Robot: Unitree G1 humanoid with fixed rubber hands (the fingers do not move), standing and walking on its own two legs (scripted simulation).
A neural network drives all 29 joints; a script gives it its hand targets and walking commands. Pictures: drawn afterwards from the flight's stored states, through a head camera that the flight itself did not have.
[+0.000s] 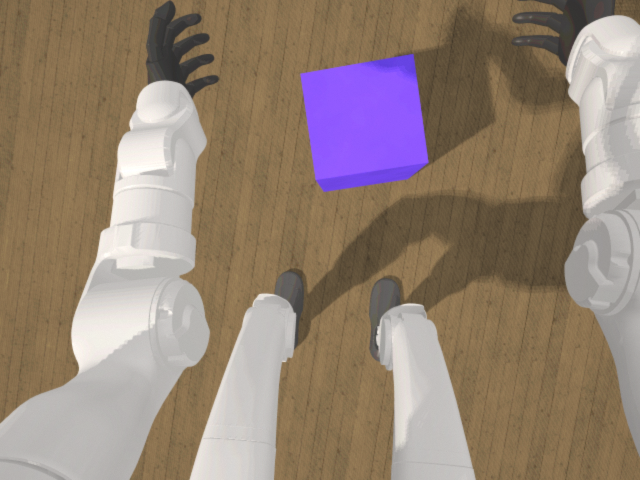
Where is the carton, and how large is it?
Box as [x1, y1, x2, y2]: [301, 54, 428, 191]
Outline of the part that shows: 413,54 301,74 315,177 317,182 324,191 405,179 428,162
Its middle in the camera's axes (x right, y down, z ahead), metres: +0.09 -0.23 +0.84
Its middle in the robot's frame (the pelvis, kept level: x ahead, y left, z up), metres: +0.56 -0.01 -0.54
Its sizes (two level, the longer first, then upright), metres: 0.210 0.200 0.250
